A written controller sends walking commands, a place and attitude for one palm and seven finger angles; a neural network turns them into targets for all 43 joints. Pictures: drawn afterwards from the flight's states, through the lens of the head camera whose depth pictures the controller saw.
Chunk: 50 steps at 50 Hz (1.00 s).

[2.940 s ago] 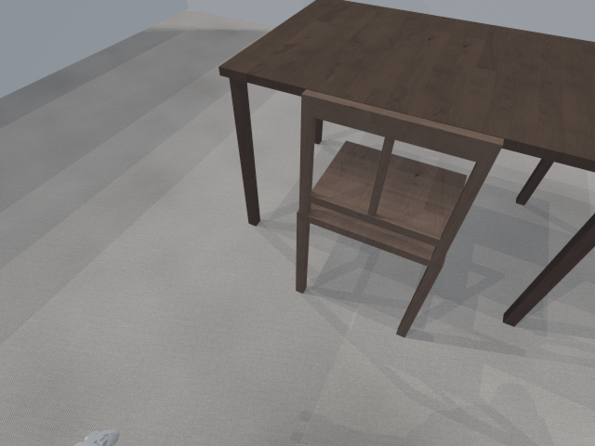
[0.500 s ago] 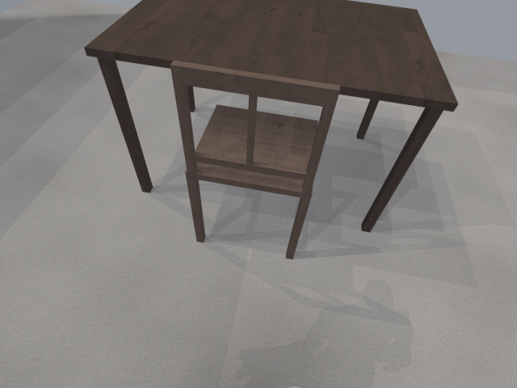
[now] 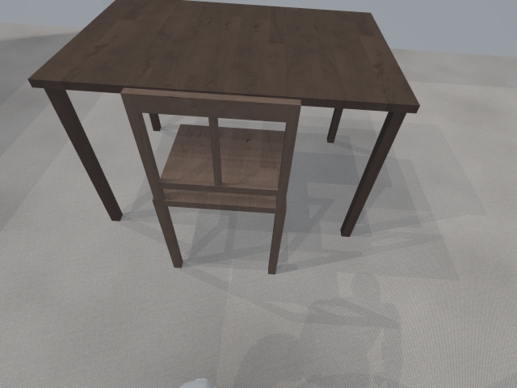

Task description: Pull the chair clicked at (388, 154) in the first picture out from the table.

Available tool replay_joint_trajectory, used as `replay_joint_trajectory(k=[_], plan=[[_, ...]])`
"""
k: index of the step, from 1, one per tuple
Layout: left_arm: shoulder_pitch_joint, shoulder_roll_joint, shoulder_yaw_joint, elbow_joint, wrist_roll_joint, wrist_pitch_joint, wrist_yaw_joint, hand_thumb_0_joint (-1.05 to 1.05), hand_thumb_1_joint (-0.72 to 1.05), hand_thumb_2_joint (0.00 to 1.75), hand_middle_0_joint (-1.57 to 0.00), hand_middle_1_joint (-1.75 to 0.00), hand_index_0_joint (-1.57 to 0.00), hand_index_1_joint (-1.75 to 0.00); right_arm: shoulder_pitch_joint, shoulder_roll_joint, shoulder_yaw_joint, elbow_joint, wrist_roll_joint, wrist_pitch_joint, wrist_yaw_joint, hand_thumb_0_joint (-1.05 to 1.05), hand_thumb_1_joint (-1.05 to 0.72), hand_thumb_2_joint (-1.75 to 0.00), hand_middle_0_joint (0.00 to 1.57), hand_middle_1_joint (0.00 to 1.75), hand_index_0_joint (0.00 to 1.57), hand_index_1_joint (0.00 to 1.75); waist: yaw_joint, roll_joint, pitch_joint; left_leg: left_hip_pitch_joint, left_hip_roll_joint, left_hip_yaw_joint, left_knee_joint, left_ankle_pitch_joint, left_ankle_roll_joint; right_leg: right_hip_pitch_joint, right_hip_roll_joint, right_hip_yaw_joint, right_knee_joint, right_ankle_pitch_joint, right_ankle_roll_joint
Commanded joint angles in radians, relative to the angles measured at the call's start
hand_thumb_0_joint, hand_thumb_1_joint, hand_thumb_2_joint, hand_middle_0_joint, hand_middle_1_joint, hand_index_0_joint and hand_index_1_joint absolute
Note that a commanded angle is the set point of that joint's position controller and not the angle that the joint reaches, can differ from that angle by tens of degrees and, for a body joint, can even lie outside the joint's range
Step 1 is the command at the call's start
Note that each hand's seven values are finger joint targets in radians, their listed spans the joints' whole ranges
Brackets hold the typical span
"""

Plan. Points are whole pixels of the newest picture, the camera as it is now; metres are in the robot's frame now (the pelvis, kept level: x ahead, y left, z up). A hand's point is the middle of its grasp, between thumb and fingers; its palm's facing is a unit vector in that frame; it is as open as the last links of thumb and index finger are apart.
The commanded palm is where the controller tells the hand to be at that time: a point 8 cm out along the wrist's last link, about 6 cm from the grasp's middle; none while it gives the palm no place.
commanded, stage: take the last steps up to it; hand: left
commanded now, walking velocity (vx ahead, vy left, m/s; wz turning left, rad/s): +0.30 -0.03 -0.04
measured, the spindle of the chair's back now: (215, 153) +0.72 +0.15 -0.11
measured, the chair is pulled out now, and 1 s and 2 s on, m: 0.00 0.00 0.00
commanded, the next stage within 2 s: come to a stop and stand still in 0.48 s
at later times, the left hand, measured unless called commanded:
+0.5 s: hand (173, 325) +0.26 +0.18 -0.16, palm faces -0.03 -0.98 -0.19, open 7.3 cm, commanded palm none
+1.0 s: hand (180, 307) +0.31 +0.18 -0.18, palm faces +0.06 -0.97 -0.22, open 7.3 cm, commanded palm none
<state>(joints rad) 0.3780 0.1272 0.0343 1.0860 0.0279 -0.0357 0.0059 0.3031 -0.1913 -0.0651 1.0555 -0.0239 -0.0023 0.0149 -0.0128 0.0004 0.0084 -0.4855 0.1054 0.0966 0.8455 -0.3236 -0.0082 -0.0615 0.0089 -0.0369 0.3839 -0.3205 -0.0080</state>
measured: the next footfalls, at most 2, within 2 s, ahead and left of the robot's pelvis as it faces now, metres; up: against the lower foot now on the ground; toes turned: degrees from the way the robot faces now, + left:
left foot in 0.08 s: +0.14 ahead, +0.13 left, +0.00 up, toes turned +7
right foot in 0.54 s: +0.31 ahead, -0.13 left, +0.00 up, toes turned -8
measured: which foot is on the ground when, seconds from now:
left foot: up 0.00-0.06, down 0.08-0.54, up 0.56-0.80, down 0.82-1.00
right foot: down 0.00-0.10, up 0.12-0.52, down 0.54-0.86, up 0.88-1.00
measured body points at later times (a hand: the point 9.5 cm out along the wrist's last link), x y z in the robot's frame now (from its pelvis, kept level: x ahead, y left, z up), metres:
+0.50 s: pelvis +0.17 +0.00 +0.00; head +0.19 -0.01 +0.45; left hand +0.27 +0.23 -0.15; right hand +0.09 -0.19 -0.16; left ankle +0.10 +0.13 -0.74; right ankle +0.26 -0.13 -0.72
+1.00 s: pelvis +0.26 -0.02 +0.00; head +0.30 +0.00 +0.45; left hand +0.31 +0.23 -0.16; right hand +0.36 -0.24 -0.14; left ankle +0.30 +0.09 -0.74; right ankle +0.21 -0.14 -0.67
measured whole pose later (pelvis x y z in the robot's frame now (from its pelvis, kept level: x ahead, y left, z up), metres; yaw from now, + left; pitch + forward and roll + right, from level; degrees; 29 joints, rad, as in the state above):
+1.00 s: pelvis +0.26 -0.02 +0.00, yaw -1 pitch +0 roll +0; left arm 0.19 0.19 0.06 1.02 0.01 0.05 0.05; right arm 0.10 -0.14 -0.03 0.97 -0.03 0.02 -0.04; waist 0.02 -0.03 0.09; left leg -0.29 0.03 0.10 0.51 -0.21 0.04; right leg -0.39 0.00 0.00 1.03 -0.52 0.03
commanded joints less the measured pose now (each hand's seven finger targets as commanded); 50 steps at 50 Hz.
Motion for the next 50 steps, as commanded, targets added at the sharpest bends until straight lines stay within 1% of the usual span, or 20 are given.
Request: replay_joint_trajectory(k=[1,3,4,5,8,11,22,25,26,27,28,30,32,35,39,41,43,45,48,50], plan=[[-0.003,0.19,0.05,-0.025,0.001,-0.02,0.007,0.0,0.9,0.9,-0.2,-0.3,-0.2,-0.3,0.002,-0.021,-0.002,-0.067,0.002,-0.048,0.001,0.0,-0.9,-0.9,0.2,0.3,0.2,0.3,-0.021,-0.101,0.113,0.167,-0.034,0.032,-0.199,0.074,0.006,-0.198,-0.217,0.145,-0.125,-0.009,-0.144],[0.011,0.149,0.046,-0.019,-0.003,-0.012,0.0,0.0,0.9,0.9,-0.2,-0.3,-0.2,-0.3,0.177,-0.075,-0.013,-0.007,-0.003,-0.063,-0.017,0.0,-0.9,-0.9,0.2,0.3,0.2,0.3,-0.083,0.037,0.055,0.426,-0.041,-0.007,-0.326,0.022,0.025,-0.296,-0.126,0.076,0.16,0.045,-0.105],[0.026,0.088,0.038,-0.039,-0.012,-0.007,-0.008,0.0,0.9,0.9,-0.2,-0.3,-0.2,-0.3,0.299,-0.175,-0.036,0.018,-0.02,-0.071,-0.029,0.0,-0.9,-0.9,0.2,0.3,0.2,0.3,-0.114,0.286,0.001,0.535,0.196,-0.36,-0.507,-0.163,0.105,-0.46,-0.012,-0.024,0.48,-0.112,-0.051],[-0.002,0.076,0.036,-0.08,-0.011,-0.011,-0.013,0.0,0.9,0.9,-0.2,-0.3,-0.2,-0.3,0.367,-0.231,-0.039,0.025,-0.016,-0.064,-0.041,0.0,-0.9,-0.9,0.2,0.3,0.2,0.3,-0.115,0.336,-0.024,0.553,0.35,-0.661,-0.676,-0.27,0.189,-0.577,0.042,-0.009,0.728,-0.249,-0.041],[-0.062,0.089,0.042,-0.062,0.003,-0.011,-0.025,0.0,0.9,0.9,-0.2,-0.3,-0.2,-0.3,0.145,-0.087,-0.004,-0.011,-0.002,-0.071,-0.052,0.0,-0.9,-0.9,0.2,0.3,0.2,0.3,-0.037,0.106,0.088,0.312,0.278,-0.461,-0.704,-0.275,0.187,-0.605,-0.096,0.065,0.89,-0.016,-0.052],[-0.011,0.048,0.038,-0.04,0.006,0.011,-0.03,0.0,0.9,0.9,-0.2,-0.3,-0.2,-0.3,0.104,-0.043,0.011,0.002,0.003,-0.091,-0.053,0.0,-0.9,-0.9,0.2,0.3,0.2,0.3,0.015,0.102,0.079,0.253,0.189,-0.202,-0.688,0.041,0.158,-0.518,-0.12,0.038,0.766,0.076,-0.018],[-0.211,0.049,0.04,-0.128,0.0,0.008,-0.031,0.0,0.9,0.9,-0.2,-0.3,-0.2,-0.3,0.153,-0.069,-0.01,0.04,-0.008,-0.066,-0.041,0.0,-0.9,-0.9,0.2,0.3,0.2,0.3,-0.027,0.09,0.118,0.301,0.177,-0.099,-0.634,0.147,0.183,-0.384,-0.092,-0.065,0.267,0.095,0.001],[-0.04,0.1,0.055,-0.07,0.004,-0.011,-0.022,0.0,0.9,0.9,-0.2,-0.3,-0.2,-0.3,0.137,-0.056,-0.007,0.049,-0.003,-0.058,-0.038,0.0,-0.9,-0.9,0.2,0.3,0.2,0.3,0.052,0.009,0.021,0.238,0.093,-0.029,-0.372,0.188,0.111,-0.063,-0.045,-0.081,0.099,0.153,-0.022],[0.074,0.171,0.07,-0.035,0.008,-0.025,-0.013,0.0,0.9,0.9,-0.2,-0.3,-0.2,-0.3,0.156,-0.021,0.0,0.043,0.006,-0.061,-0.031,0.0,-0.9,-0.9,0.2,0.3,0.2,0.3,0.096,-0.141,-0.066,0.092,0.016,0.044,-0.128,0.086,0.07,0.137,-0.2,0.113,0.057,0.145,-0.08],[0.156,0.274,0.087,-0.02,-0.001,-0.029,-0.004,0.0,0.9,0.9,-0.2,-0.3,-0.2,-0.3,0.171,0.019,0.016,0.013,0.013,-0.063,-0.028,0.0,-0.9,-0.9,0.2,0.3,0.2,0.3,0.094,-0.326,-0.138,-0.083,-0.096,0.066,0.166,-0.266,0.035,0.263,-0.412,0.426,-0.07,0.239,-0.184],[0.152,0.274,0.084,-0.025,-0.012,-0.024,0.005,0.0,0.9,0.9,-0.2,-0.3,-0.2,-0.3,0.121,-0.017,0.009,-0.01,0.014,-0.05,-0.034,0.0,-0.9,-0.9,0.2,0.3,0.2,0.3,0.107,-0.253,-0.125,-0.1,-0.074,-0.032,0.328,-0.3,0.046,0.171,-0.449,0.472,-0.128,0.216,-0.237],[-0.021,0.174,0.061,-0.056,-0.009,-0.02,0.019,0.0,0.9,0.9,-0.2,-0.3,-0.2,-0.3,0.048,-0.005,0.008,-0.014,0.007,-0.048,-0.036,0.0,-0.9,-0.9,0.2,0.3,0.2,0.3,0.053,-0.12,-0.004,-0.107,-0.006,-0.083,0.381,-0.161,0.035,-0.021,-0.394,0.32,-0.124,0.334,-0.234],[-0.125,0.105,0.033,-0.08,-0.001,-0.019,0.032,0.0,0.9,0.9,-0.2,-0.3,-0.2,-0.3,0.091,0.04,0.028,0.015,0.006,-0.024,-0.045,0.0,-0.9,-0.9,0.2,0.3,0.2,0.3,-0.018,-0.053,-0.008,0.058,0.009,-0.089,0.188,-0.117,-0.001,-0.167,-0.325,0.111,-0.08,0.666,-0.185],[-0.143,0.149,0.035,-0.091,0.001,0.004,0.043,0.0,0.9,0.9,-0.2,-0.3,-0.2,-0.3,0.1,0.062,0.032,0.018,0.019,0.006,-0.048,0.0,-0.9,-0.9,0.2,0.3,0.2,0.3,-0.014,-0.079,-0.041,0.171,-0.041,-0.032,-0.081,-0.065,-0.026,-0.177,-0.286,0.04,-0.014,0.761,-0.174],[-0.14,0.184,0.049,-0.09,-0.012,0.036,0.043,0.0,0.9,0.9,-0.2,-0.3,-0.2,-0.3,0.06,-0.009,0.009,-0.02,0.011,0.023,-0.047,0.0,-0.9,-0.9,0.2,0.3,0.2,0.3,-0.007,-0.143,-0.027,0.249,-0.056,-0.02,-0.314,0.131,-0.027,-0.157,-0.274,0.058,0.071,0.661,-0.132],[-0.126,0.157,0.047,-0.108,-0.017,0.051,0.042,0.0,0.9,0.9,-0.2,-0.3,-0.2,-0.3,0.043,-0.082,-0.004,-0.046,0.003,0.018,-0.048,0.0,-0.9,-0.9,0.2,0.3,0.2,0.3,-0.002,0.043,-0.043,0.373,0.09,-0.152,-0.382,0.653,0.041,-0.266,-0.167,0.004,0.179,0.407,-0.039],[-0.104,0.127,0.034,-0.119,-0.017,0.064,0.05,0.0,0.9,0.9,-0.2,-0.3,-0.2,-0.3,0.007,-0.142,-0.009,-0.071,0.002,0.014,-0.056,0.0,-0.9,-0.9,0.2,0.3,0.2,0.3,0.004,0.308,-0.049,0.349,0.27,-0.309,-0.489,1.089,0.2,-0.3,-0.022,-0.037,0.488,-0.258,0.031],[-0.115,0.136,0.046,-0.109,-0.016,0.071,0.049,0.0,0.9,0.9,-0.2,-0.3,-0.2,-0.3,-0.066,-0.146,-0.01,-0.096,-0.005,0.015,-0.07,0.0,-0.9,-0.9,0.2,0.3,0.2,0.3,0.012,0.178,-0.05,0.345,0.25,-0.27,-0.454,1.002,0.245,-0.353,-0.023,0.073,0.697,-0.28,0.021],[-0.098,0.131,0.046,-0.102,-0.014,0.072,0.041,0.0,0.9,0.9,-0.2,-0.3,-0.2,-0.3,-0.129,-0.13,-0.013,-0.127,-0.004,0.017,-0.068,0.0,-0.9,-0.9,0.2,0.3,0.2,0.3,0.019,0.09,-0.066,0.393,0.195,-0.179,-0.431,0.895,0.215,-0.391,-0.018,0.069,0.714,-0.202,0.039],[-0.106,0.125,0.043,-0.115,-0.016,0.077,0.038,0.0,0.9,0.9,-0.2,-0.3,-0.2,-0.3,-0.125,-0.136,-0.018,-0.127,-0.004,0.02,-0.066,0.0,-0.9,-0.9,0.2,0.3,0.2,0.3,0.008,0.13,-0.091,0.419,0.188,-0.182,-0.434,0.826,0.21,-0.365,-0.025,0.061,0.622,-0.205,0.045]])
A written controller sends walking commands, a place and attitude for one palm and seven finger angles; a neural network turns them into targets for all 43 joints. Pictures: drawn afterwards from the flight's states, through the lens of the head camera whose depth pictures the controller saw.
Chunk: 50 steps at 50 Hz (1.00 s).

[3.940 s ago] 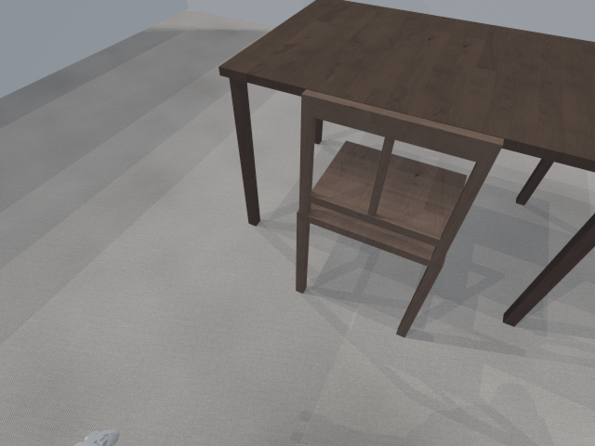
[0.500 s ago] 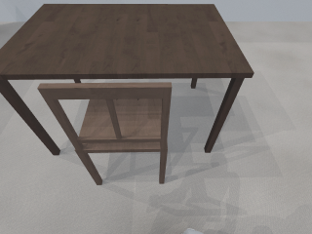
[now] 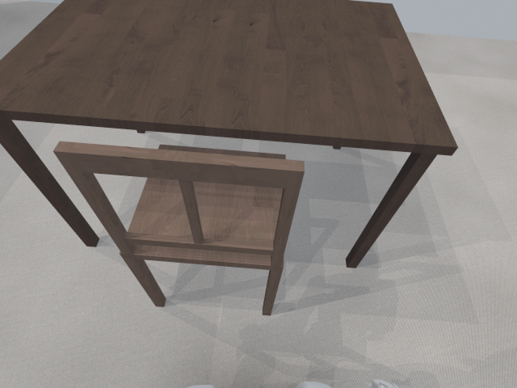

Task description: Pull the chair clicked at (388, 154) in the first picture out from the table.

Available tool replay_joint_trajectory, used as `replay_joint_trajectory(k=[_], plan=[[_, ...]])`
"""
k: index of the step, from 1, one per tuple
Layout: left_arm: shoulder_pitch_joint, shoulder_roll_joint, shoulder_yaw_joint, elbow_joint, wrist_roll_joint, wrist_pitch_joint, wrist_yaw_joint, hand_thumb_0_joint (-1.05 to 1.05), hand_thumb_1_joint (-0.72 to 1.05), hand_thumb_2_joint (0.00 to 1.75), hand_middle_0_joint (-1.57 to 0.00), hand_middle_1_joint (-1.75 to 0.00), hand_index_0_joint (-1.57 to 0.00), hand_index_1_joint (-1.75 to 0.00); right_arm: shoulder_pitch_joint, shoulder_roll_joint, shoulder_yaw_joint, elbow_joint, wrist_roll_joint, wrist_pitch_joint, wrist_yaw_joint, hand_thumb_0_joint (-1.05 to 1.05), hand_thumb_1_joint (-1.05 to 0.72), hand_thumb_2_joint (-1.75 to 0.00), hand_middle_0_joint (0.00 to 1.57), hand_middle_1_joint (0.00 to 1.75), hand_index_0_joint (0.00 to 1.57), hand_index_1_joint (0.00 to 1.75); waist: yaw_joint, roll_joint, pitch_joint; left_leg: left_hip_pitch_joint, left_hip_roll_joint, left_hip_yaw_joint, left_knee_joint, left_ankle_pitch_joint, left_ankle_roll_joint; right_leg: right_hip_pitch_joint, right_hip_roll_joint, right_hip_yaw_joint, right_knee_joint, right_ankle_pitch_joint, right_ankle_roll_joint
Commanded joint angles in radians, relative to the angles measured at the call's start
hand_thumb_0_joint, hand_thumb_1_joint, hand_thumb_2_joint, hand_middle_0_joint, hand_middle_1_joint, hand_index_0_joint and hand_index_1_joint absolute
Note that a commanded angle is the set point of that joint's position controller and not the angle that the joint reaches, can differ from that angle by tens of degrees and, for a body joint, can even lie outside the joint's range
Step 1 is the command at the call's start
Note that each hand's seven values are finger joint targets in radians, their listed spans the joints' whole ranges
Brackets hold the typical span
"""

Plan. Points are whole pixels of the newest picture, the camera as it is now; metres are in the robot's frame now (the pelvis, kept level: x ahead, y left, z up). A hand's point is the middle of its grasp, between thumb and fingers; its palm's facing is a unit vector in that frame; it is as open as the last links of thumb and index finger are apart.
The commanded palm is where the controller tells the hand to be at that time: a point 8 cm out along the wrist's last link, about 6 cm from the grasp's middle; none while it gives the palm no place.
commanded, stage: come to a stop and stand still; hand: left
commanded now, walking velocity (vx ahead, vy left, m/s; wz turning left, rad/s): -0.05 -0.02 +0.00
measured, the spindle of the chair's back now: (192, 213) +0.45 +0.18 -0.10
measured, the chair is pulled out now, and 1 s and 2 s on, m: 0.00 0.00 0.00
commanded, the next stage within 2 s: look again from close up in 1.42 s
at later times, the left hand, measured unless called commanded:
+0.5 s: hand out of the picture +0.01 +0.14 -0.17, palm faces +0.01 -0.97 -0.24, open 7.3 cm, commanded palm none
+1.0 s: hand out of the picture +0.01 +0.13 -0.18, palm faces +0.02 -0.98 -0.19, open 7.4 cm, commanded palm none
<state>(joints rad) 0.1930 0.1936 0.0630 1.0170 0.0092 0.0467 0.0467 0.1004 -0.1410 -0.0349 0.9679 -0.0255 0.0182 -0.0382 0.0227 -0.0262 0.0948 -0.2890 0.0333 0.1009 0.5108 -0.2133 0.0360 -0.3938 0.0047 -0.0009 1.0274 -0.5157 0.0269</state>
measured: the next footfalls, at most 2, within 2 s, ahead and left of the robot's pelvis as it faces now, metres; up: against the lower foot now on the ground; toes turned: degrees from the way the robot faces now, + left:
right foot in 0.16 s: +0.00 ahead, -0.15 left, +0.00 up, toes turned +0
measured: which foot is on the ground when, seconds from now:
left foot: down 0.00-1.00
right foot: up 0.00-0.14, down 0.16-1.00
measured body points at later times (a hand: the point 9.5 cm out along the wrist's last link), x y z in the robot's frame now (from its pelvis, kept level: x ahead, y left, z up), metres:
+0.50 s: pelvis -0.04 -0.05 -0.01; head -0.03 -0.06 +0.44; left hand +0.01 +0.19 -0.15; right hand -0.03 -0.28 -0.17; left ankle +0.04 +0.10 -0.73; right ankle -0.04 -0.16 -0.74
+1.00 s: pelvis +0.00 -0.04 +0.00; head +0.02 -0.04 +0.45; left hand +0.01 +0.18 -0.16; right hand +0.03 -0.27 -0.16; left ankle +0.04 +0.10 -0.74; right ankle -0.04 -0.16 -0.74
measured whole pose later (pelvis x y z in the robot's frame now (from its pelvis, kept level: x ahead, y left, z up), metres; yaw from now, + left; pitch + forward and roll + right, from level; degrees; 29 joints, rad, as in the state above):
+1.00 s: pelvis +0.00 -0.04 +0.00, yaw +0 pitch -1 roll +0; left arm 0.28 0.16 -0.01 1.07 0.01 -0.01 0.03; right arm 0.24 -0.16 0.00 1.10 -0.01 -0.02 -0.02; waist 0.00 -0.02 0.04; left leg -0.28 0.04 0.01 0.49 -0.20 -0.03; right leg -0.16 0.00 0.00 0.51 -0.34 -0.01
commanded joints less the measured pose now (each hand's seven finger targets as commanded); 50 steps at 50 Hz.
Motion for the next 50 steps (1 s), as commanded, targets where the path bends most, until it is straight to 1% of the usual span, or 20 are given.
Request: replay_joint_trajectory(k=[1,4,5,6,7,8,9,10,11,12,13,14,15,16,18,20,22,30,36,50], plan=[[0.082,0.054,0.014,-0.049,0.004,-0.003,-0.003,0.0,0.9,0.9,-0.2,-0.3,-0.2,-0.3,0.075,-0.188,-0.051,-0.039,-0.002,0.002,-0.011,0.0,-0.9,-0.9,0.2,0.3,0.2,0.3,-0.029,0.181,-0.175,0.217,0.262,-0.187,-0.105,0.661,0.164,-0.014,-0.024,0.015,-0.073,-0.011,0.009],[0.103,0.044,0.003,-0.049,0.005,-0.01,-0.007,0.0,0.9,0.9,-0.2,-0.3,-0.2,-0.3,0.074,-0.196,-0.056,-0.034,-0.003,0.007,-0.003,0.0,-0.9,-0.9,0.2,0.3,0.2,0.3,-0.033,0.215,-0.176,0.19,0.254,-0.2,-0.116,0.524,0.149,0.071,-0.028,-0.02,-0.28,0.022,-0.004],[0.204,0.075,-0.02,-0.028,0.003,-0.034,0.015,0.0,0.9,0.9,-0.2,-0.3,-0.2,-0.3,0.028,-0.256,-0.071,-0.068,0.026,-0.017,0.0,0.0,-0.9,-0.9,0.2,0.3,0.2,0.3,0.022,0.096,-0.259,0.222,0.26,-0.196,0.118,0.618,0.077,0.057,-0.072,0.073,-0.485,0.159,-0.028],[0.156,0.114,-0.009,-0.101,0.022,-0.046,0.013,0.0,0.9,0.9,-0.2,-0.3,-0.2,-0.3,0.065,-0.16,-0.054,-0.118,0.026,-0.011,0.026,0.0,-0.9,-0.9,0.2,0.3,0.2,0.3,0.002,-0.119,-0.189,-0.041,0.114,-0.093,0.154,0.186,0.026,0.133,-0.107,0.147,-0.604,0.313,-0.054],[0.124,0.15,-0.005,-0.126,0.028,-0.061,0.014,0.0,0.9,0.9,-0.2,-0.3,-0.2,-0.3,0.086,-0.114,-0.039,-0.134,0.015,-0.009,0.036,0.0,-0.9,-0.9,0.2,0.3,0.2,0.3,-0.023,-0.167,-0.145,-0.123,0.008,-0.012,0.244,-0.147,-0.024,0.132,-0.233,0.283,-0.625,0.506,-0.128],[0.107,0.187,-0.008,-0.151,0.03,-0.078,0.013,0.0,0.9,0.9,-0.2,-0.3,-0.2,-0.3,0.082,-0.079,-0.027,-0.151,0.003,-0.002,0.043,0.0,-0.9,-0.9,0.2,0.3,0.2,0.3,-0.028,-0.011,-0.168,-0.084,-0.015,-0.03,0.267,-0.222,-0.045,0.129,-0.293,0.303,-0.595,0.659,-0.19],[0.094,0.196,-0.008,-0.155,0.033,-0.079,0.01,0.0,0.9,0.9,-0.2,-0.3,-0.2,-0.3,0.104,-0.063,-0.029,-0.148,0.011,-0.002,0.048,0.0,-0.9,-0.9,0.2,0.3,0.2,0.3,-0.05,0.005,-0.196,-0.078,-0.044,-0.021,0.269,-0.212,-0.042,0.174,-0.239,0.229,-0.54,0.735,-0.189],[0.075,0.186,-0.001,-0.153,0.025,-0.081,0.012,0.0,0.9,0.9,-0.2,-0.3,-0.2,-0.3,0.11,-0.08,-0.027,-0.148,0.014,-0.003,0.046,0.0,-0.9,-0.9,0.2,0.3,0.2,0.3,-0.053,-0.186,-0.175,-0.085,-0.031,-0.034,0.252,-0.161,-0.03,0.169,-0.211,0.218,-0.509,0.736,-0.178],[0.055,0.166,-0.007,-0.158,0.021,-0.077,0.014,0.0,0.9,0.9,-0.2,-0.3,-0.2,-0.3,0.123,-0.097,-0.029,-0.146,0.016,-0.006,0.04,0.0,-0.9,-0.9,0.2,0.3,0.2,0.3,-0.058,-0.268,-0.147,-0.051,-0.028,-0.045,0.206,-0.126,-0.023,0.128,-0.203,0.179,-0.501,0.695,-0.163],[0.045,0.154,-0.012,-0.167,0.02,-0.067,0.014,0.0,0.9,0.9,-0.2,-0.3,-0.2,-0.3,0.15,-0.103,-0.028,-0.133,0.017,-0.007,0.036,0.0,-0.9,-0.9,0.2,0.3,0.2,0.3,-0.07,-0.217,-0.122,0.034,-0.023,-0.049,0.131,-0.059,-0.021,0.042,-0.182,0.149,-0.498,0.541,-0.138],[0.041,0.139,-0.015,-0.17,0.021,-0.057,0.011,0.0,0.9,0.9,-0.2,-0.3,-0.2,-0.3,0.167,-0.112,-0.025,-0.112,0.014,-0.012,0.038,0.0,-0.9,-0.9,0.2,0.3,0.2,0.3,-0.073,-0.058,-0.067,0.091,-0.006,-0.065,0.07,0.007,-0.017,-0.034,-0.14,0.113,-0.485,0.342,-0.114],[0.055,0.13,-0.017,-0.17,0.019,-0.043,0.009,0.0,0.9,0.9,-0.2,-0.3,-0.2,-0.3,0.169,-0.131,-0.024,-0.107,0.007,-0.014,0.039,0.0,-0.9,-0.9,0.2,0.3,0.2,0.3,-0.061,0.091,-0.007,0.042,0.049,-0.154,0.004,-0.021,0.008,-0.076,-0.077,0.075,-0.463,0.126,-0.085],[0.082,0.118,-0.021,-0.164,0.014,-0.036,0.007,0.0,0.9,0.9,-0.2,-0.3,-0.2,-0.3,0.157,-0.15,-0.023,-0.107,0.002,-0.013,0.038,0.0,-0.9,-0.9,0.2,0.3,0.2,0.3,-0.043,0.173,0.036,-0.062,0.094,-0.233,-0.09,-0.143,0.035,-0.034,-0.028,0.038,-0.454,-0.006,-0.064],[0.11,0.117,-0.023,-0.15,0.012,-0.035,0.004,0.0,0.9,0.9,-0.2,-0.3,-0.2,-0.3,0.136,-0.163,-0.021,-0.11,0.001,-0.009,0.037,0.0,-0.9,-0.9,0.2,0.3,0.2,0.3,-0.025,0.173,0.065,-0.169,0.101,-0.275,-0.152,-0.283,0.046,0.026,-0.014,0.019,-0.464,-0.023,-0.057],[0.151,0.119,-0.027,-0.129,0.015,-0.045,-0.002,0.0,0.9,0.9,-0.2,-0.3,-0.2,-0.3,0.119,-0.152,-0.017,-0.112,0.002,-0.006,0.036,0.0,-0.9,-0.9,0.2,0.3,0.2,0.3,-0.002,0.012,0.065,-0.184,0.046,-0.212,-0.118,-0.306,0.021,0.051,-0.044,0.074,-0.557,-0.044,-0.075],[0.122,0.142,-0.025,-0.132,0.013,-0.046,-0.006,0.0,0.9,0.9,-0.2,-0.3,-0.2,-0.3,0.169,-0.137,-0.013,-0.093,0.002,-0.004,0.038,0.0,-0.9,-0.9,0.2,0.3,0.2,0.3,-0.033,-0.051,0.024,-0.06,-0.003,-0.129,-0.012,-0.226,-0.011,-0.059,-0.109,0.149,-0.652,-0.168,-0.1],[0.084,0.147,-0.023,-0.136,0.01,-0.047,-0.008,0.0,0.9,0.9,-0.2,-0.3,-0.2,-0.3,0.227,-0.118,-0.007,-0.06,0.0,-0.008,0.038,0.0,-0.9,-0.9,0.2,0.3,0.2,0.3,-0.056,-0.033,-0.007,0.027,-0.007,-0.11,0.02,-0.158,-0.019,-0.113,-0.119,0.141,-0.658,-0.159,-0.101],[0.108,0.12,-0.03,-0.089,0.004,-0.057,-0.011,0.0,0.9,0.9,-0.2,-0.3,-0.2,-0.3,0.26,-0.113,0.01,0.004,0.005,-0.028,0.028,0.0,-0.9,-0.9,0.2,0.3,0.2,0.3,-0.035,0.004,-0.005,-0.031,0.023,-0.146,-0.059,-0.122,-0.021,0.01,-0.097,0.119,-0.645,-0.03,-0.091],[0.128,0.111,-0.037,-0.034,0.0,-0.069,-0.011,0.0,0.9,0.9,-0.2,-0.3,-0.2,-0.3,0.259,-0.107,0.02,0.055,0.011,-0.042,0.022,0.0,-0.9,-0.9,0.2,0.3,0.2,0.3,-0.023,0.007,-0.036,0.026,0.036,-0.137,-0.063,0.046,-0.024,0.094,-0.096,0.101,-0.641,0.183,-0.078],[0.145,0.101,-0.041,0.025,0.007,-0.074,-0.009,0.0,0.9,0.9,-0.2,-0.3,-0.2,-0.3,0.187,-0.132,0.018,0.098,0.017,-0.051,0.012,0.0,-0.9,-0.9,0.2,0.3,0.2,0.3,-0.021,0.033,-0.068,0.113,0.062,-0.138,-0.073,0.197,-0.016,0.162,-0.091,0.072,-0.628,0.391,-0.054]])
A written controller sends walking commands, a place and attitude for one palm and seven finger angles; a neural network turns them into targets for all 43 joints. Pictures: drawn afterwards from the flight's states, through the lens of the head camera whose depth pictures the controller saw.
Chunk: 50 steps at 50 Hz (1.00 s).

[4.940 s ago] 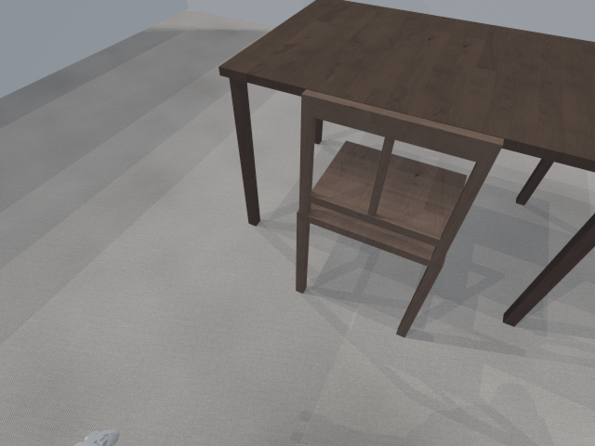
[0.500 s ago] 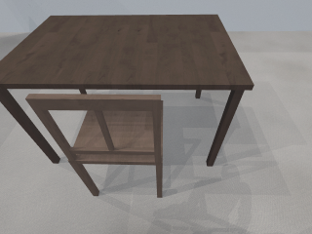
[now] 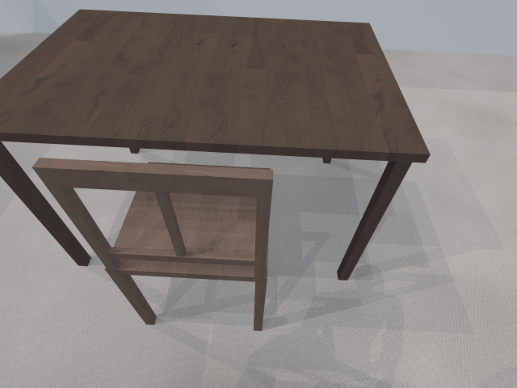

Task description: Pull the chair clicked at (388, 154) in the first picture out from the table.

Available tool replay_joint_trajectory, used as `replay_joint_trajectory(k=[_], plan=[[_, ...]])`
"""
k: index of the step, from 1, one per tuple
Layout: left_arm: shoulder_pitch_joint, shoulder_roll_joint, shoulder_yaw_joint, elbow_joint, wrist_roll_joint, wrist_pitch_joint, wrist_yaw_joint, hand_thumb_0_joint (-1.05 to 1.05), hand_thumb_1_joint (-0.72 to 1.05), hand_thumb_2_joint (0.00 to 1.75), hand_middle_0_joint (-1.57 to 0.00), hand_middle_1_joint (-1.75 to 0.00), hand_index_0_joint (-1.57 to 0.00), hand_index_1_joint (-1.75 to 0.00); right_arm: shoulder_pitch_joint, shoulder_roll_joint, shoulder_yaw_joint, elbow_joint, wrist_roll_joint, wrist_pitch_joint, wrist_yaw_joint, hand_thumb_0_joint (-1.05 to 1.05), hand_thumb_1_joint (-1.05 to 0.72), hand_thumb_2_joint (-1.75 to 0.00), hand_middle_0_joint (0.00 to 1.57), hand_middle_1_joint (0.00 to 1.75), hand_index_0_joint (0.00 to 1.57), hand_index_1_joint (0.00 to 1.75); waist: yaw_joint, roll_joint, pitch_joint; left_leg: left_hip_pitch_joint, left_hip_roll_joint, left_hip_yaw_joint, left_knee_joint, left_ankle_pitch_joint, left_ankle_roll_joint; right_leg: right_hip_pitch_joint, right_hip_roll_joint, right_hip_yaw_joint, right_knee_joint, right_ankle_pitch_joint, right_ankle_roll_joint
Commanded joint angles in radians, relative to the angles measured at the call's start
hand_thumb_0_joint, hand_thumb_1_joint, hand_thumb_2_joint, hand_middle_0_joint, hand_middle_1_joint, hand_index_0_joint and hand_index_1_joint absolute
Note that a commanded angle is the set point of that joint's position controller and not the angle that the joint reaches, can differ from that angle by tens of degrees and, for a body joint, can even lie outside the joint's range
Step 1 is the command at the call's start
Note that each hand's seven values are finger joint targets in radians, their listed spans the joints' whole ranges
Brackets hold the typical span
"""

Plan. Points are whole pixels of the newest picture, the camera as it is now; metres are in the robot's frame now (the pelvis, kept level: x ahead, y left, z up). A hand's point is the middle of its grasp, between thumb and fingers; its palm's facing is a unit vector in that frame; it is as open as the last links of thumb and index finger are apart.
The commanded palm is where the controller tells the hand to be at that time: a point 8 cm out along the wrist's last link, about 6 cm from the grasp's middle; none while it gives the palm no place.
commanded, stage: come to a stop and stand still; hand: left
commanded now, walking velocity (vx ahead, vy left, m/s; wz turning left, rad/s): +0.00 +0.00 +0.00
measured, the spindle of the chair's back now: (172, 225) +0.45 +0.22 -0.10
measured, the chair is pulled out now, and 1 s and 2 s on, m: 0.00 0.00 0.00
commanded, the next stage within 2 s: look again from close up in 0.42 s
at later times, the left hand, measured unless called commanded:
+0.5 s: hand out of the picture +0.04 +0.21 -0.17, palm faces +0.02 -0.97 -0.24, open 7.4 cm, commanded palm none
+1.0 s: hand out of the picture +0.03 +0.19 -0.17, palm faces +0.03 -0.98 -0.21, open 7.4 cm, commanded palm none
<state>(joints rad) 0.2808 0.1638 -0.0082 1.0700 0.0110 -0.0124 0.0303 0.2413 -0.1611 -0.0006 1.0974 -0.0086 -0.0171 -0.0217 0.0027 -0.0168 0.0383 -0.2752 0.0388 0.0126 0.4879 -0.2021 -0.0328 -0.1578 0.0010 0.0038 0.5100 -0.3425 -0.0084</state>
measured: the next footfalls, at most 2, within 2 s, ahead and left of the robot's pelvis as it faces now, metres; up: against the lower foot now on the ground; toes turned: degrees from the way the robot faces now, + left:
none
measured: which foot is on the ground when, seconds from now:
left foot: down 0.00-1.00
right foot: down 0.00-1.00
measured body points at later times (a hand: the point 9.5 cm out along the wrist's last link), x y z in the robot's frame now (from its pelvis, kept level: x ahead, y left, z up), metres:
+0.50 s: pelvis +0.03 +0.01 +0.00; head +0.04 +0.01 +0.45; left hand +0.04 +0.26 -0.15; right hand +0.07 -0.22 -0.15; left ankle +0.04 +0.14 -0.74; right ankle -0.04 -0.11 -0.74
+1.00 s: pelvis +0.03 +0.01 +0.01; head +0.04 +0.01 +0.45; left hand +0.03 +0.24 -0.15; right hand +0.06 -0.23 -0.15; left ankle +0.04 +0.14 -0.74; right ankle -0.04 -0.11 -0.74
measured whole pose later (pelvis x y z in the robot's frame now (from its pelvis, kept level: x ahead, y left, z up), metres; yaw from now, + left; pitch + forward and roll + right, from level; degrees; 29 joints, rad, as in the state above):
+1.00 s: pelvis +0.03 +0.01 +0.01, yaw +1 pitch +0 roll +1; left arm 0.28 0.19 -0.01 1.11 0.01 -0.02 0.03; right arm 0.21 -0.17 0.01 1.16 -0.01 -0.02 -0.03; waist 0.01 -0.02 0.02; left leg -0.20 0.02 0.01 0.42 -0.21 -0.02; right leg -0.06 -0.02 0.00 0.41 -0.34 0.00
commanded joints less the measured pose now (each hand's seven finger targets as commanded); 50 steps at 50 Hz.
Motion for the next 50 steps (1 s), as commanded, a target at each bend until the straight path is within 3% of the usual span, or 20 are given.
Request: replay_joint_trajectory(k=[1,9,17,23,25,32,44,50], plan=[[0.06,0.133,0.03,-0.025,0.005,-0.016,0.007,0.0,0.9,0.9,-0.2,-0.3,-0.2,-0.3,0.038,-0.115,-0.016,-0.031,0.001,-0.016,-0.005,0.0,-0.9,-0.9,0.2,0.3,0.2,0.3,0.001,0.025,-0.023,0.109,0.057,-0.051,-0.049,0.2,0.054,-0.066,-0.089,0.067,-0.112,0.234,-0.017],[0.052,0.149,0.028,-0.009,0.006,-0.015,0.006,0.0,0.9,0.9,-0.2,-0.3,-0.2,-0.3,-0.016,-0.138,-0.015,-0.032,0.001,-0.014,-0.007,0.0,-0.9,-0.9,0.2,0.3,0.2,0.3,0.003,0.023,-0.006,0.129,0.057,-0.052,-0.064,0.216,0.055,-0.061,-0.096,0.063,-0.13,0.26,-0.008],[0.042,0.164,0.03,-0.003,0.005,-0.015,0.006,0.0,0.9,0.9,-0.2,-0.3,-0.2,-0.3,-0.028,-0.153,-0.013,-0.025,0.001,-0.016,-0.007,0.0,-0.9,-0.9,0.2,0.3,0.2,0.3,0.006,0.026,-0.031,0.152,0.058,-0.059,-0.075,0.261,0.058,-0.03,-0.101,0.049,-0.132,0.274,-0.004],[0.038,0.169,0.028,-0.002,0.004,-0.016,0.005,0.0,0.9,0.9,-0.2,-0.3,-0.2,-0.3,-0.037,-0.148,-0.011,-0.012,0.002,-0.013,-0.006,0.0,-0.9,-0.9,0.2,0.3,0.2,0.3,0.01,-0.008,-0.012,0.146,0.054,-0.057,-0.094,0.235,0.056,-0.022,-0.102,0.047,-0.15,0.284,-0.002],[0.033,0.171,0.027,-0.002,0.004,-0.015,0.005,0.0,0.9,0.9,-0.2,-0.3,-0.2,-0.3,-0.03,-0.149,-0.01,-0.008,0.0,-0.014,-0.005,0.0,-0.9,-0.9,0.2,0.3,0.2,0.3,0.007,0.015,-0.012,0.14,0.051,-0.061,-0.101,0.231,0.055,-0.018,-0.104,0.047,-0.15,0.268,-0.003],[0.039,0.169,0.029,0.005,0.002,-0.017,0.007,0.0,0.9,0.9,-0.2,-0.3,-0.2,-0.3,-0.016,-0.144,-0.007,0.006,0.0,-0.016,-0.007,0.0,-0.9,-0.9,0.2,0.3,0.2,0.3,0.008,0.012,-0.037,0.155,0.051,-0.063,-0.099,0.264,0.056,0.008,-0.108,0.04,-0.15,0.295,-0.004],[0.058,0.155,0.025,0.014,0.001,-0.018,0.009,0.0,0.9,0.9,-0.2,-0.3,-0.2,-0.3,-0.008,-0.128,-0.008,0.019,0.003,-0.012,-0.009,0.0,-0.9,-0.9,0.2,0.3,0.2,0.3,0.007,-0.005,0.006,0.137,0.044,-0.06,-0.1,0.231,0.05,0.001,-0.107,0.041,-0.173,0.306,-0.005],[0.069,0.148,0.023,0.02,0.0,-0.018,0.009,0.0,0.9,0.9,-0.2,-0.3,-0.2,-0.3,-0.003,-0.123,-0.008,0.02,0.002,-0.012,-0.011,0.0,-0.9,-0.9,0.2,0.3,0.2,0.3,0.005,0.019,-0.005,0.152,0.044,-0.06,-0.096,0.242,0.05,0.0,-0.106,0.045,-0.174,0.313,-0.005]])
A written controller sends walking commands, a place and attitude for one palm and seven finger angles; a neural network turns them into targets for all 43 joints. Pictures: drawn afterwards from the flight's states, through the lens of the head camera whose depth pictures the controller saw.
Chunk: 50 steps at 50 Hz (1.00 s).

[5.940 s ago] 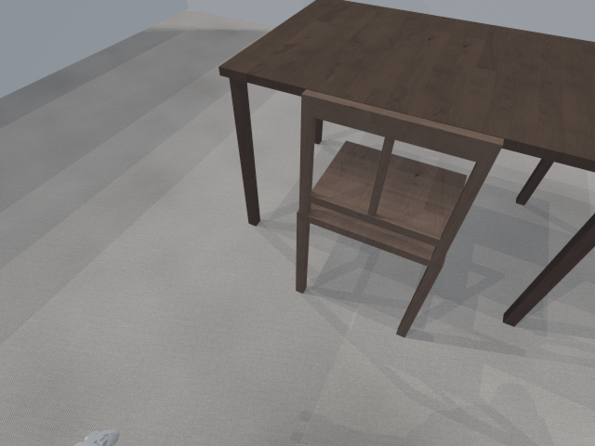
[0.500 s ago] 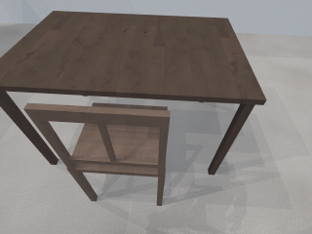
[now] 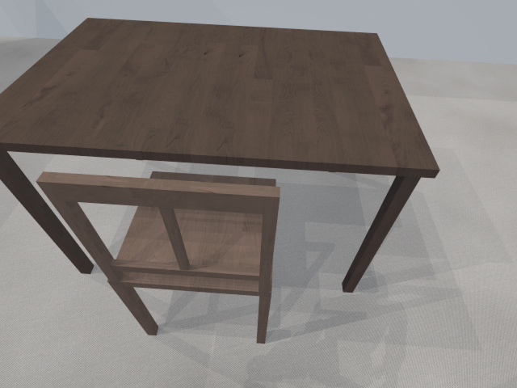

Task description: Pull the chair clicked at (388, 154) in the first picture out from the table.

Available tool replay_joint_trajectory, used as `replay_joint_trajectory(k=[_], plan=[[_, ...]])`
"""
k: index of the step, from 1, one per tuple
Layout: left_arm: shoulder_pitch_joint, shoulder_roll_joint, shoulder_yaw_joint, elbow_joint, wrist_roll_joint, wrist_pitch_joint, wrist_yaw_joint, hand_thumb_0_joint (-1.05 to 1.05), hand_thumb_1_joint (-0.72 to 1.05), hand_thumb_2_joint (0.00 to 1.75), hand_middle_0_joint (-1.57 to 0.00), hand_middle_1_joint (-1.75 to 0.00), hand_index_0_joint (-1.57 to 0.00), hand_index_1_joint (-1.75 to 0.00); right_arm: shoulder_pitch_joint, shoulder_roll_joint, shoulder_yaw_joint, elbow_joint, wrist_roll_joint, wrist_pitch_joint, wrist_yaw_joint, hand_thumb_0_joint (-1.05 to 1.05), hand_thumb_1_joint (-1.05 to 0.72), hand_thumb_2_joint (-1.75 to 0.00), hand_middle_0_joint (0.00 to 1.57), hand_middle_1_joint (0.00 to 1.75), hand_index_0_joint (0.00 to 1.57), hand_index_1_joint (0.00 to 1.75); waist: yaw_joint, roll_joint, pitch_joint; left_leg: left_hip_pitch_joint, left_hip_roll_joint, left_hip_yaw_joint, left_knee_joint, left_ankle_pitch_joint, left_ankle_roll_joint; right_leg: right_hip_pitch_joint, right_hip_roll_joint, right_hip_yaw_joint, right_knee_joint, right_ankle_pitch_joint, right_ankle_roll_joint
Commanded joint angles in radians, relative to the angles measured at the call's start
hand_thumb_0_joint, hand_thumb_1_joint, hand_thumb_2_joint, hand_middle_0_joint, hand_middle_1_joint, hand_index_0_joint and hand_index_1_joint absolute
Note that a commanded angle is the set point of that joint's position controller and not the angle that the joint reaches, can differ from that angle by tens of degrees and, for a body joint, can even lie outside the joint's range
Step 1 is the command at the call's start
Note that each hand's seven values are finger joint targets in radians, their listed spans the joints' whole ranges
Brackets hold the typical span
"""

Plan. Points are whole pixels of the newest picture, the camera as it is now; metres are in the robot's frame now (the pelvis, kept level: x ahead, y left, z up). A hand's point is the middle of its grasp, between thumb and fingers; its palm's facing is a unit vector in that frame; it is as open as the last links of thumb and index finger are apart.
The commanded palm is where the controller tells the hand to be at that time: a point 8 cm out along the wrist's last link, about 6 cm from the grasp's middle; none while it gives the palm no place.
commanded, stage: look again from close up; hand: left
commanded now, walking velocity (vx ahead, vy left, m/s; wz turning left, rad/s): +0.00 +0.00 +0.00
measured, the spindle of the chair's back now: (176, 239) +0.42 +0.21 -0.11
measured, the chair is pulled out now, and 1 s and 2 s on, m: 0.00 0.00 0.00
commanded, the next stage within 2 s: raise the hand toward the chair's back in 0.22 s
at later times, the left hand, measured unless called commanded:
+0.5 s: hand (139, 359) +0.17 +0.19 -0.04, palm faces +0.23 -0.97 -0.11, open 7.7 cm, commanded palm +0.10 +0.24 -0.07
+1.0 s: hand out of the picture +0.14 +0.18 -0.06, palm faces -0.06 -1.00 -0.04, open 11.5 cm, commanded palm +0.11 +0.24 -0.06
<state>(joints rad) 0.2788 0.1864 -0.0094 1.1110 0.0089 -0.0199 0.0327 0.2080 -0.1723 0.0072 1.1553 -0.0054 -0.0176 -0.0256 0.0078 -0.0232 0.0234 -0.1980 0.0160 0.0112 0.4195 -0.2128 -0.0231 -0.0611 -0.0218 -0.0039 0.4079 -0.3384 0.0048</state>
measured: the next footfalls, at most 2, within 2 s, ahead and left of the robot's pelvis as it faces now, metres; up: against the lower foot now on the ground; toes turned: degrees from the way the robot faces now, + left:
none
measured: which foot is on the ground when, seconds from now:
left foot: down 0.00-1.00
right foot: down 0.00-1.00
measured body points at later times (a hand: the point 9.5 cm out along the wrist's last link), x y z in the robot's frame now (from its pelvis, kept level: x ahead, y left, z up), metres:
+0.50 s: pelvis -0.03 +0.00 -0.02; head -0.01 -0.01 +0.43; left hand +0.15 +0.24 -0.03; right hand +0.09 -0.25 -0.14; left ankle +0.01 +0.14 -0.74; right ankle -0.07 -0.12 -0.74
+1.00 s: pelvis -0.09 +0.00 -0.11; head -0.03 +0.00 +0.33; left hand +0.13 +0.23 -0.06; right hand +0.11 -0.22 -0.19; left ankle +0.01 +0.14 -0.74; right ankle -0.08 -0.12 -0.74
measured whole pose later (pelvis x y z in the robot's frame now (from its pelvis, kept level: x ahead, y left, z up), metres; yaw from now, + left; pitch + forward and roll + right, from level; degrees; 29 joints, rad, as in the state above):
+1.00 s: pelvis -0.09 +0.00 -0.11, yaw +1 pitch +14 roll -3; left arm 0.34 0.23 0.13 0.01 -0.26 -0.39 -0.30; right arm 0.18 -0.18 0.02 0.58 0.03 -0.19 -0.08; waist 0.01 0.04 -0.14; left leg -1.06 0.05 -0.08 1.24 -0.43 -0.03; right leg -0.89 0.01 -0.08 1.25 -0.60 -0.02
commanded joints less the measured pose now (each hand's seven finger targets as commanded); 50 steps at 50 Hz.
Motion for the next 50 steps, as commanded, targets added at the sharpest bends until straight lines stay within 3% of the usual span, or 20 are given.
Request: replay_joint_trajectory(k=[1,15,16,17,18,19,20,21,23,25,27,28,30,33,37,38,41,45,48,50], plan=[[0.072,0.123,0.025,-0.02,0.002,-0.012,0.007,0.0,0.9,0.9,-0.2,-0.3,-0.2,-0.3,0.035,-0.111,-0.016,-0.035,-0.001,-0.012,-0.007,0.0,-0.9,-0.9,0.2,0.3,0.2,0.3,-0.001,0.019,0.003,0.078,0.069,-0.058,-0.029,0.258,0.041,-0.093,-0.083,0.05,-0.07,0.308,-0.018],[0.089,0.11,0.023,-0.014,0.003,-0.011,0.007,0.0,0.9,0.9,-0.2,-0.3,-0.2,-0.3,0.043,-0.104,-0.017,-0.033,-0.001,-0.011,-0.008,0.0,-0.9,-0.9,0.2,0.3,0.2,0.3,-0.001,0.019,0.032,0.061,0.066,-0.064,-0.039,0.233,0.04,-0.106,-0.078,0.049,-0.081,0.271,-0.018],[0.156,0.092,0.021,-0.004,0.024,-0.041,0.046,0.0,0.9,0.9,-0.2,-0.3,-0.2,-0.3,-0.021,-0.113,-0.021,-0.117,0.003,-0.022,0.003,0.0,-0.9,-0.9,0.2,0.3,0.2,0.3,0.022,-0.028,0.081,-0.024,0.066,-0.012,0.215,0.305,0.017,-0.163,-0.131,0.125,-0.091,0.724,0.018],[-0.564,0.327,0.135,-1.537,-0.192,-0.254,0.025,0.0,0.88,0.89,-0.2,-0.3,-0.2,-0.3,0.054,-0.267,-0.047,-0.422,0.046,-0.158,-0.047,0.0,-0.9,-0.9,0.2,0.3,0.2,0.3,-0.107,0.134,-0.398,0.281,-0.017,0.023,0.053,0.391,0.066,-0.08,-0.046,-0.012,0.059,0.688,-0.013],[-0.399,0.386,0.218,-1.435,-0.137,-0.239,0.082,0.0,0.85,0.88,-0.2,-0.29,-0.2,-0.29,-0.035,-0.168,-0.02,-0.384,0.048,-0.224,-0.094,0.0,-0.9,-0.9,0.2,0.3,0.2,0.3,-0.047,0.193,-0.355,0.324,0.026,0.053,0.064,0.391,0.062,-0.181,0.011,-0.054,0.09,0.413,-0.013],[0.066,0.067,0.051,-1.205,-0.138,-0.119,0.075,0.0,0.83,0.87,-0.19,-0.29,-0.19,-0.29,-0.007,-0.155,-0.039,-0.425,0.039,-0.284,-0.078,0.0,-0.9,-0.9,0.2,0.3,0.2,0.3,-0.035,0.239,-0.284,0.282,0.035,0.02,0.028,0.448,0.067,-0.246,0.043,-0.095,0.169,0.254,-0.023],[0.118,-0.022,0.022,-1.11,-0.175,-0.093,0.057,0.0,0.81,0.86,-0.19,-0.29,-0.19,-0.29,0.011,-0.161,-0.043,-0.395,0.058,-0.288,-0.07,0.0,-0.9,-0.9,0.2,0.3,0.2,0.3,-0.053,0.159,-0.192,0.174,0.01,-0.011,0.085,0.41,0.058,-0.292,0.03,-0.109,0.172,0.196,-0.015],[0.002,0.035,0.081,-1.164,-0.184,-0.141,0.036,0.0,0.78,0.85,-0.19,-0.28,-0.19,-0.28,-0.015,-0.188,-0.061,-0.45,0.047,-0.289,-0.067,0.0,-0.9,-0.9,0.2,0.3,0.2,0.3,-0.066,0.105,-0.104,0.052,-0.001,-0.025,0.142,0.286,0.047,-0.346,0.021,-0.117,0.154,0.209,-0.008],[0.104,0.066,0.177,-0.964,-0.17,-0.253,-0.025,0.0,0.74,0.83,-0.18,-0.27,-0.18,-0.27,-0.023,-0.193,-0.083,-0.48,0.017,-0.278,-0.057,0.0,-0.9,-0.9,0.2,0.3,0.2,0.3,-0.067,-0.067,-0.058,-0.155,-0.027,-0.016,0.258,0.133,0.039,-0.488,0.026,-0.125,0.207,0.181,-0.004],[0.324,-0.048,0.152,-0.82,-0.208,-0.406,-0.152,0.0,0.69,0.81,-0.18,-0.27,-0.18,-0.27,-0.085,-0.174,-0.096,-0.543,0.0,-0.273,-0.027,0.0,-0.9,-0.9,0.2,0.3,0.2,0.3,0.019,-0.235,-0.113,-0.359,-0.02,-0.009,0.371,0.072,0.02,-0.592,0.035,-0.116,0.366,0.166,-0.004],[0.365,-0.027,0.177,-0.832,-0.25,-0.557,-0.295,0.0,0.64,0.79,-0.17,-0.26,-0.17,-0.26,-0.127,-0.177,-0.111,-0.608,0.007,-0.272,0.008,0.0,-0.9,-0.9,0.2,0.3,0.2,0.3,0.052,-0.194,-0.191,-0.485,-0.023,0.0,0.464,0.021,0.009,-0.624,0.023,-0.076,0.468,0.161,-0.01],[0.365,0.028,0.223,-0.797,-0.256,-0.609,-0.367,0.0,0.62,0.78,-0.17,-0.26,-0.17,-0.26,-0.127,-0.178,-0.114,-0.635,0.021,-0.269,0.027,0.0,-0.9,-0.9,0.2,0.3,0.2,0.3,0.064,-0.104,-0.216,-0.513,-0.028,0.002,0.505,0.027,0.002,-0.613,0.01,-0.043,0.507,0.192,-0.022],[0.326,0.071,0.254,-0.85,-0.289,-0.588,-0.428,0.0,0.57,0.76,-0.17,-0.25,-0.17,-0.25,-0.153,-0.192,-0.12,-0.719,0.032,-0.248,0.029,0.0,-0.9,-0.9,0.2,0.3,0.2,0.3,0.063,-0.075,-0.283,-0.552,-0.035,0.033,0.552,-0.03,0.015,-0.63,0.004,-0.015,0.528,0.109,-0.017],[0.185,0.153,0.324,-1.051,-0.323,-0.512,-0.395,0.0,0.5,0.73,-0.16,-0.24,-0.16,-0.24,-0.149,-0.184,-0.112,-0.786,0.037,-0.217,-0.002,0.0,-0.9,-0.9,0.2,0.3,0.2,0.3,0.043,-0.036,-0.31,-0.613,-0.033,0.034,0.603,-0.148,0.029,-0.69,0.006,0.04,0.507,-0.115,-0.003],[-0.015,0.156,0.255,-1.45,-0.282,-0.598,-0.272,0.0,0.41,0.69,-0.15,-0.22,-0.15,-0.22,-0.085,-0.163,-0.099,-0.795,0.014,-0.225,-0.031,0.0,-0.9,-0.9,0.2,0.3,0.2,0.3,-0.018,0.144,-0.391,-0.519,0.002,-0.009,0.64,-0.151,0.052,-0.809,0.031,0.012,0.556,-0.152,-0.024],[-0.068,0.153,0.213,-1.505,-0.269,-0.616,-0.26,0.0,0.39,0.68,-0.15,-0.22,-0.15,-0.22,-0.07,-0.166,-0.091,-0.783,0.008,-0.227,-0.037,0.0,-0.9,-0.9,0.2,0.3,0.2,0.3,-0.05,0.128,-0.369,-0.538,0.009,-0.027,0.652,-0.172,0.056,-0.851,0.041,0.003,0.573,-0.165,-0.024],[-0.045,0.124,0.15,-1.418,-0.253,-0.62,-0.283,0.0,0.32,0.65,-0.14,-0.21,-0.14,-0.21,-0.056,-0.174,-0.079,-0.747,0.01,-0.244,-0.054,0.0,-0.9,-0.9,0.2,0.3,0.2,0.3,-0.08,0.123,-0.326,-0.579,0.014,-0.049,0.678,-0.208,0.056,-0.909,0.045,-0.004,0.58,-0.197,-0.027],[0.024,0.145,0.16,-1.291,-0.271,-0.482,-0.342,0.0,0.22,0.61,-0.13,-0.19,-0.13,-0.19,-0.059,-0.184,-0.067,-0.745,0.032,-0.247,-0.068,0.0,-0.9,-0.9,0.2,0.3,0.2,0.3,-0.055,0.093,-0.33,-0.615,0.008,-0.052,0.653,-0.267,0.056,-0.867,0.04,0.013,0.532,-0.271,-0.022],[0.089,0.188,0.257,-1.23,-0.293,-0.365,-0.331,0.0,0.15,0.58,-0.13,-0.18,-0.13,-0.18,-0.076,-0.173,-0.068,-0.751,0.039,-0.227,-0.076,0.0,-0.9,-0.9,0.2,0.3,0.2,0.3,-0.007,0.043,-0.363,-0.611,0.003,-0.048,0.62,-0.238,0.056,-0.782,0.041,0.011,0.503,-0.275,-0.019],[0.063,0.187,0.284,-1.295,-0.31,-0.347,-0.302,0.0,0.11,0.56,-0.12,-0.18,-0.12,-0.18,-0.078,-0.164,-0.065,-0.759,0.039,-0.22,-0.076,0.0,-0.9,-0.9,0.2,0.3,0.2,0.3,-0.001,0.025,-0.382,-0.593,0.003,-0.044,0.609,-0.209,0.056,-0.752,0.034,0.009,0.493,-0.26,-0.014]])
